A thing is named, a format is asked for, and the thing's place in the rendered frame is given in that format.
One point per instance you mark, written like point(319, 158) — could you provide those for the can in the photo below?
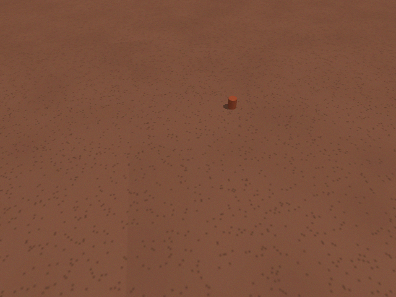
point(232, 100)

